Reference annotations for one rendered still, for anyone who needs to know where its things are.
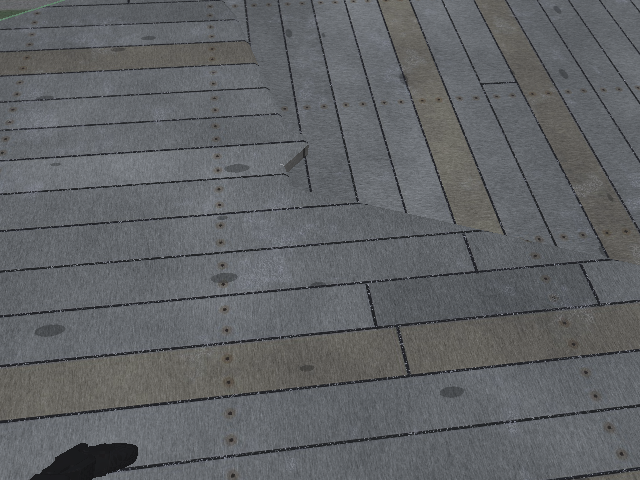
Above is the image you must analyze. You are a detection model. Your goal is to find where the left robot hand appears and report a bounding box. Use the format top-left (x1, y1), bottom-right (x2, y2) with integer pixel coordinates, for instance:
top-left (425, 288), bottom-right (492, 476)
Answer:
top-left (30, 443), bottom-right (138, 480)

